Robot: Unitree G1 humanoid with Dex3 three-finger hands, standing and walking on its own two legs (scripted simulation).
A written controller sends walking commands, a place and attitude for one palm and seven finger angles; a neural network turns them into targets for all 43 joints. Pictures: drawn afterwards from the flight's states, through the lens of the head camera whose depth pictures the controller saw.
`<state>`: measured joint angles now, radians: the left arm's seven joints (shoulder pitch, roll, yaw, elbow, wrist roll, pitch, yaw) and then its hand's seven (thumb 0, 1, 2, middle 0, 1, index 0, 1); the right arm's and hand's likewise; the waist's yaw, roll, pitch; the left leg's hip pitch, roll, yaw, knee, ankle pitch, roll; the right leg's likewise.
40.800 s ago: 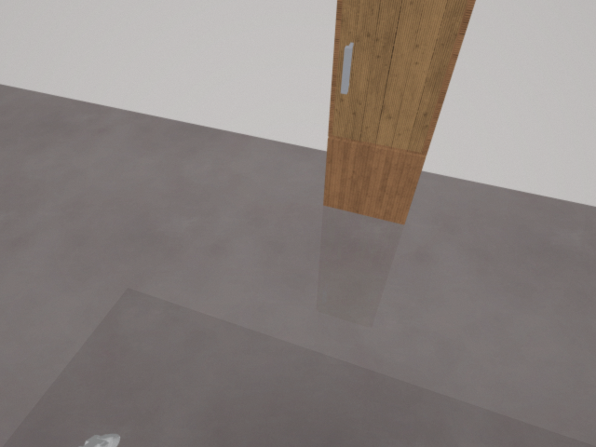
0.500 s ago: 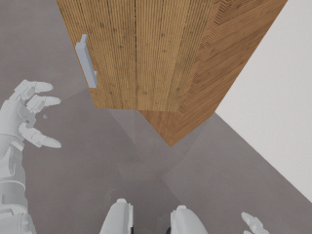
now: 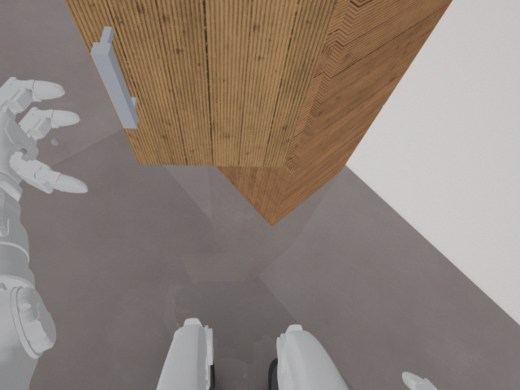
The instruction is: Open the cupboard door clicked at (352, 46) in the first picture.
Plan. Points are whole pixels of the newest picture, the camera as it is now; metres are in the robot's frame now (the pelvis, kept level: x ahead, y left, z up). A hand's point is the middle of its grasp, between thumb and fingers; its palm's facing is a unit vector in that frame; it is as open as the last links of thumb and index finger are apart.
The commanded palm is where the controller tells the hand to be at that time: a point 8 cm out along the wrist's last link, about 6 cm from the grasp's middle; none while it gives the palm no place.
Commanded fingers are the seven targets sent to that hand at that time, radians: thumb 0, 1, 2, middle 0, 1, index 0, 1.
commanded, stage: move the hooked fingers beside the handle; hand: left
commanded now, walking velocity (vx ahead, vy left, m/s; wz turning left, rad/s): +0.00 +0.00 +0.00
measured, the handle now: (120, 81) +0.57 +0.22 +0.06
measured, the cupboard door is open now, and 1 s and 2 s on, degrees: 51 51 51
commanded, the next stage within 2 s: slide the fingers in behind the handle in 1.14 s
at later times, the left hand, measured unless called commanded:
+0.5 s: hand (64, 113) +0.50 +0.29 +0.06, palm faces +0.02 -1.00 -0.03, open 13.9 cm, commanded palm +0.49 +0.32 +0.05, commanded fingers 0.00 -0.50 0.30 -0.30 -1.20 -0.30 -1.20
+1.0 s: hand (59, 116) +0.50 +0.30 +0.05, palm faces +0.03 -1.00 -0.02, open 13.9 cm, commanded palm +0.50 +0.32 +0.05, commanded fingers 0.00 -0.50 0.30 -0.30 -1.20 -0.30 -1.20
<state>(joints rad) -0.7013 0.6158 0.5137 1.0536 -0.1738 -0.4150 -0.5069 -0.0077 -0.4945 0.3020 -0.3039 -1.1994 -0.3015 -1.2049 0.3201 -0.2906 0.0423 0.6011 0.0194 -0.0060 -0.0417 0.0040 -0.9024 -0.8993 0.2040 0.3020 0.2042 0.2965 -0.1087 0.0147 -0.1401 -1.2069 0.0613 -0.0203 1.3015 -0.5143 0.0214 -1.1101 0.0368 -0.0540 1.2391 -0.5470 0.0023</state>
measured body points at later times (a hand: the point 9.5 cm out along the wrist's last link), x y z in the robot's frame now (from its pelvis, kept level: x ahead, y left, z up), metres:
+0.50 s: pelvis -0.01 +0.00 -0.02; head +0.16 +0.04 +0.40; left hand +0.49 +0.34 +0.06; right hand +0.02 -0.28 -0.11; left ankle +0.05 +0.10 -0.62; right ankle +0.02 -0.13 -0.62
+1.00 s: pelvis +0.00 +0.01 -0.01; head +0.17 +0.06 +0.40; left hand +0.49 +0.35 +0.05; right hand +0.04 -0.26 -0.10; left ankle +0.05 +0.10 -0.62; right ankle +0.02 -0.13 -0.62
